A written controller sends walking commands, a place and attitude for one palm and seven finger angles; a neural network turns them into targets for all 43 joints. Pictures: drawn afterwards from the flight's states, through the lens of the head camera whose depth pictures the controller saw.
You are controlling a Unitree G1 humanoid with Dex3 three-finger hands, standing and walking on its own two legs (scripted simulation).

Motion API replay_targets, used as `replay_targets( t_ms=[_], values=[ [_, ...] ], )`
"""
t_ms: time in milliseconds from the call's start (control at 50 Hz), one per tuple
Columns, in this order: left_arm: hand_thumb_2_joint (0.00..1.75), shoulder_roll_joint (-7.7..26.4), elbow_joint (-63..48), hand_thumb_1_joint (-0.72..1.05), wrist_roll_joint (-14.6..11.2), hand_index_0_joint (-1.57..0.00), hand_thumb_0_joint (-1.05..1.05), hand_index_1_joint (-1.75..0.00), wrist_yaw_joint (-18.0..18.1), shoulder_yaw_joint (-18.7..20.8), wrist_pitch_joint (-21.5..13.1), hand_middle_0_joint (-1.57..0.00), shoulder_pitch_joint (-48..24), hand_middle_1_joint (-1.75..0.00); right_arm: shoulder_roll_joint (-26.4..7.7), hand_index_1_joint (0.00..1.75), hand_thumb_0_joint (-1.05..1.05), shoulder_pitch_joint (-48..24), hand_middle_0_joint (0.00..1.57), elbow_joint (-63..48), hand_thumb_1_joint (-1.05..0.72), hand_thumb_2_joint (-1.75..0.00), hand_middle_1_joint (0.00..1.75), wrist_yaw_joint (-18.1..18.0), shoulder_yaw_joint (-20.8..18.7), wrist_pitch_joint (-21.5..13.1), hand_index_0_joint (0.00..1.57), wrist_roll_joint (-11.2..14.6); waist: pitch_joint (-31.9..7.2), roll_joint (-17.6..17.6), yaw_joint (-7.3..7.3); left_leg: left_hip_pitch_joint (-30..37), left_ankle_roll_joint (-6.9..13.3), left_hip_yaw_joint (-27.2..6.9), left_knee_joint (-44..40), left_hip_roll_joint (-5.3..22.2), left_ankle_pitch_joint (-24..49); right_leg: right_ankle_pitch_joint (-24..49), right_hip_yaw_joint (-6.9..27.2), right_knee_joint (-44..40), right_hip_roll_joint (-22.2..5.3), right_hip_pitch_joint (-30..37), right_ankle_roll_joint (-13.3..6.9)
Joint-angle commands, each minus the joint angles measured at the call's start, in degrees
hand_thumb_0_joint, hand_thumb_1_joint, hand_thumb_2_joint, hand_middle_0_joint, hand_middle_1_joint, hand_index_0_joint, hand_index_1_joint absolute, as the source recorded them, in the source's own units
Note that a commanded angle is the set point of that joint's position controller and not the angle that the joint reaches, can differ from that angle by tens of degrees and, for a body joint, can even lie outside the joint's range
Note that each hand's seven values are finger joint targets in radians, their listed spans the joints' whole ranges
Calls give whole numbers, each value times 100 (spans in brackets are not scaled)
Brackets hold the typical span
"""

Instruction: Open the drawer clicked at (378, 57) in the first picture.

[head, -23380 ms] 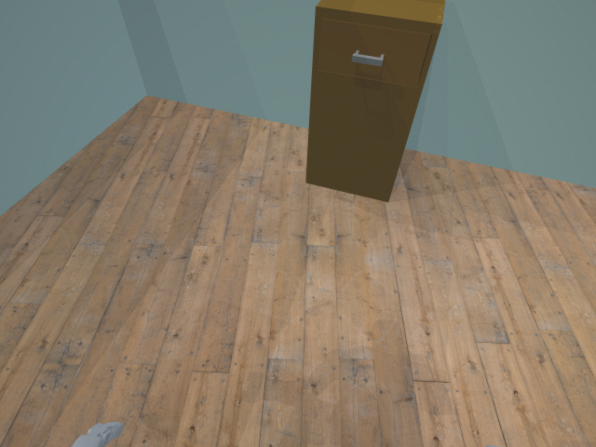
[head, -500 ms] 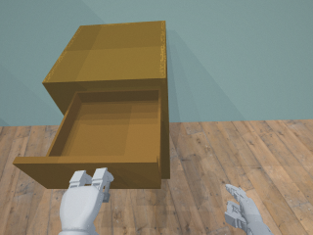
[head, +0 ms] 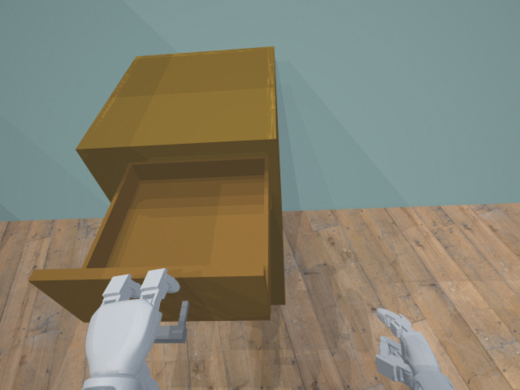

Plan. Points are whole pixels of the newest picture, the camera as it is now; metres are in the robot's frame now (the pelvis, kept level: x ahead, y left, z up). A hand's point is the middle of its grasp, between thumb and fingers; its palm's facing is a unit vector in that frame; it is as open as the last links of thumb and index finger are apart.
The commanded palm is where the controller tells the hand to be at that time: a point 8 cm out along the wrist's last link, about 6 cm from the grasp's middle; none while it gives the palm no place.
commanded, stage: lift the hand off the handle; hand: left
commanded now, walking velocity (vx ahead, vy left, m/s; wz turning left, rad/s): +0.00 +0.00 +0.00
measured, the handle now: (156, 321) +0.23 +0.22 -0.05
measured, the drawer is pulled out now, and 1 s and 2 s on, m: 0.28 0.28 0.28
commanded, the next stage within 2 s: draw the hand back to the body in 0.92 s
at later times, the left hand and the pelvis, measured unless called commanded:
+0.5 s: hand (142, 330) +0.18 +0.18 +0.06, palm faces +0.07 -0.19 -0.98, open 13.9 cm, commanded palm +0.15 +0.18 +0.13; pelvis +0.01 +0.00 +0.01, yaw +0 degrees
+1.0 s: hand (134, 327) +0.18 +0.18 +0.09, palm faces +0.07 -0.21 -0.97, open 13.9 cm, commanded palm +0.15 +0.18 +0.15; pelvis +0.01 +0.00 +0.02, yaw +0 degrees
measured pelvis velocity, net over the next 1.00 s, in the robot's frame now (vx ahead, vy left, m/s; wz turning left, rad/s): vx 0.01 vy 0.00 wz -0.01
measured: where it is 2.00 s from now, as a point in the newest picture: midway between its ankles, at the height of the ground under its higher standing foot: outside the picture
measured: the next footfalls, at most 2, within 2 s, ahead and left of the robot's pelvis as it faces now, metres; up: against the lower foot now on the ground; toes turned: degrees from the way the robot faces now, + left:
none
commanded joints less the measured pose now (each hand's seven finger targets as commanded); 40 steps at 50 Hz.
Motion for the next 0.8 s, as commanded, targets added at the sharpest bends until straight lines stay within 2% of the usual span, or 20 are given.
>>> replay_targets(
  t_ms=[0,60,160,180,200,280,360,440,460,500,520,560,640,660,680,700,720,740,760,780],
  values=[
    [30,602,-1171,-50,-133,-30,0,-120,87,426,-16,-30,19,-120,-412,30,0,-906,20,-1018,-90,-90,30,-21,-132,-289,20,85,-615,-748,8,331,1,-302,-660,83,1589,1672,542,-924,-303,934,18],
    [30,572,-1281,-50,-12,-30,0,-120,-4,323,-25,-30,121,-120,-398,30,0,-858,20,-1040,-90,-90,30,13,-92,-298,20,58,-517,-757,84,350,2,-269,-712,79,1564,1584,544,-981,-308,922,22],
    [30,643,-1729,-50,112,-30,0,-120,-35,331,-9,-30,-342,-120,-403,30,0,-849,20,-1048,-90,-90,30,40,-118,-279,20,4,-524,-229,78,679,-13,-270,-736,140,1521,1077,570,-1076,-268,700,-60],
    [30,593,-1759,-50,87,-30,0,-120,-48,283,-12,-30,-440,-120,-385,30,0,-862,20,-1047,-90,-90,30,50,-110,-281,20,11,-490,-356,17,696,-4,-293,-744,136,1475,987,560,-1101,-287,694,-55],
    [30,653,-1834,-50,69,-30,0,-120,-51,363,-15,-30,-480,-120,-397,30,0,-874,20,-1048,-90,-90,30,38,-126,-291,20,12,-484,-271,21,767,-7,-308,-744,145,1489,960,620,-1148,-272,677,-73],
    [30,748,-1771,-50,-28,-30,0,-120,-131,497,-36,-30,-237,-120,-372,30,0,-872,20,-1040,-90,-90,30,14,-102,-294,20,41,-513,-614,58,709,2,-287,-767,120,1514,1214,679,-1206,-298,914,-20],
    [30,714,-1796,-50,-111,-30,0,-120,-262,461,15,-30,61,-120,-358,30,0,-914,20,-1042,-90,-90,30,31,-87,-298,20,84,-465,-548,152,720,-8,-262,-856,118,1690,1561,650,-1238,-302,1120,-10],
    [30,810,-2054,-50,-199,-30,0,-120,-394,541,17,-30,213,-120,-345,30,0,-959,20,-1072,-90,-90,30,56,-53,-305,20,105,-409,-531,145,794,10,-236,-900,102,1827,1892,738,-1334,-366,1308,10],
    [30,921,-2105,-50,-205,-30,0,-120,-417,634,4,-30,181,-120,-373,30,0,-943,20,-1045,-90,-90,30,49,-58,-282,20,96,-450,-561,157,798,4,-243,-909,102,1842,1895,737,-1333,-342,1326,4],
    [30,858,-2346,-50,-199,-30,0,-120,-460,563,-6,-30,83,-120,-366,30,0,-975,20,-1092,-90,-90,30,67,-49,-289,20,70,-412,-368,130,936,11,-267,-931,110,1854,1760,755,-1399,-360,1257,-12],
    [30,961,-2379,-50,-168,-30,0,-120,-466,666,-24,-30,125,-120,-375,30,0,-890,20,-1076,-90,-90,30,66,-67,-284,20,54,-417,-374,151,947,14,-244,-899,129,1861,1690,768,-1410,-333,1208,-24],
    [30,865,-2468,-50,-181,-30,0,-120,-489,594,-56,-30,269,-120,-374,30,0,-874,20,-1107,-90,-90,30,83,-69,-280,20,34,-391,-403,167,966,12,-246,-898,140,1857,1622,715,-1410,-332,1163,-28],
    [30,939,-2612,-50,-225,-30,0,-120,-527,694,-88,-30,169,-120,-396,30,0,-901,20,-1095,-90,-90,30,93,-80,-245,20,49,-331,-432,116,1023,0,-278,-917,147,1790,1487,754,-1473,-336,1090,-31],
    [30,870,-2573,-50,-215,-30,0,-120,-548,610,-63,-30,305,-120,-391,30,0,-848,20,-1143,-90,-90,30,88,-84,-249,20,29,-351,-447,168,1001,20,-279,-908,150,1792,1452,672,-1463,-330,1102,-16],
    [30,943,-2622,-50,-216,-30,0,-120,-551,669,-71,-30,103,-120,-383,30,0,-918,20,-1120,-90,-90,30,86,-65,-243,20,49,-297,-532,113,1007,13,-283,-920,146,1770,1476,734,-1501,-362,1086,-9],
    [30,1040,-2633,-50,-227,-30,0,-120,-544,828,-61,-30,126,-120,-389,30,0,-960,20,-1116,-90,-90,30,79,-63,-254,20,59,-355,-442,155,1064,-6,-306,-958,151,1791,1463,805,-1520,-349,1172,-31],
    [30,896,-2643,-50,-192,-30,0,-120,-579,632,-35,-30,240,-120,-382,30,0,-841,20,-1138,-90,-90,30,90,-72,-248,20,40,-408,-414,181,1067,16,-281,-940,153,1841,1433,691,-1480,-332,1151,-18],
    [30,936,-2736,-50,-226,-30,0,-120,-593,663,-42,-30,75,-120,-375,30,0,-917,20,-1125,-90,-90,30,96,-67,-242,20,72,-376,-424,137,1123,5,-283,-968,170,1862,1512,715,-1491,-354,1138,-27],
    [30,924,-2725,-50,-245,-30,0,-120,-630,656,-27,-30,253,-120,-385,30,0,-854,20,-1135,-90,-90,30,85,-88,-235,20,60,-482,-366,211,1104,12,-277,-972,163,1916,1571,657,-1469,-328,1249,-22],
    [30,971,-2807,-50,-266,-30,0,-120,-636,694,-23,-30,204,-120,-374,30,0,-919,20,-1158,-90,-90,30,98,-54,-243,20,83,-437,-449,175,1126,-1,-292,-997,177,1965,1632,664,-1466,-363,1250,-14]
  ],
)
